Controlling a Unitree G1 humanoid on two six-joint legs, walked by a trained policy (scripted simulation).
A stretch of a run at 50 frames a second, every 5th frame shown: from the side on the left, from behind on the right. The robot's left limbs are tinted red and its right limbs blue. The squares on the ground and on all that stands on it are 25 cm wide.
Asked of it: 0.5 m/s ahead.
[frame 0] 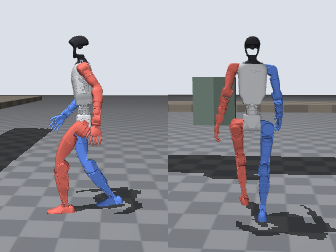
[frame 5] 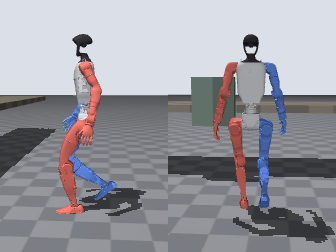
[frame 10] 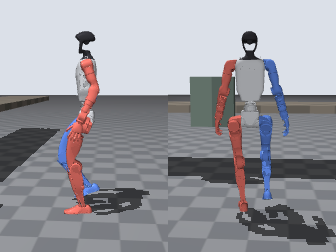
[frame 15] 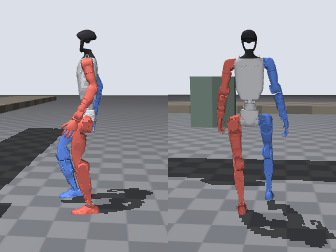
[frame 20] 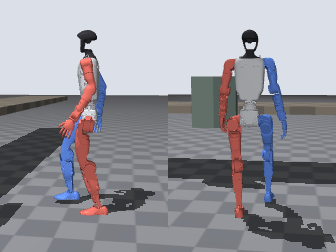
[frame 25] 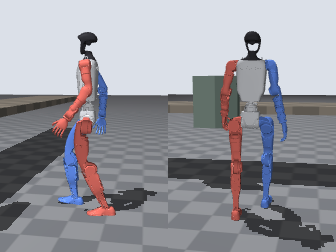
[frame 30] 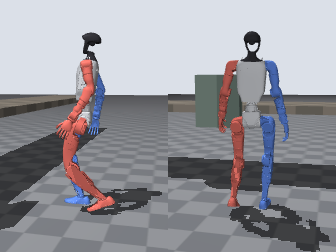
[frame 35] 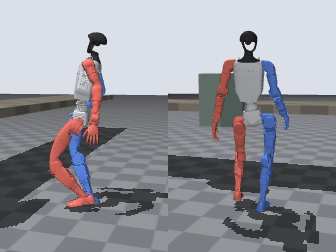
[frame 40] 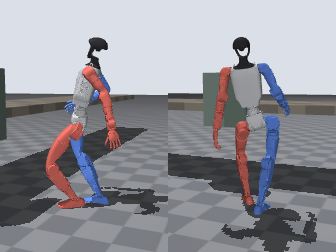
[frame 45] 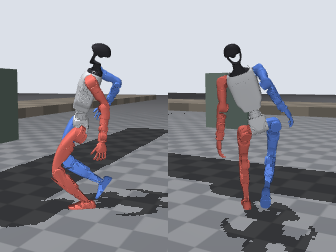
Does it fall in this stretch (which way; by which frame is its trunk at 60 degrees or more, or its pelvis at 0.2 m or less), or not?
no
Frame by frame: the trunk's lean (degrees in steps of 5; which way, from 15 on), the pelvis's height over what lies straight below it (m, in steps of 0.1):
0: 5, 0.7
5: 5, 0.8
10: 0, 0.8
15: 0, 0.8
20: 0, 0.8
25: 0, 0.8
30: 5, 0.8
35: 15 backward, 0.7
40: 20 backward and to its left, 0.7
45: 25 backward and to its left, 0.7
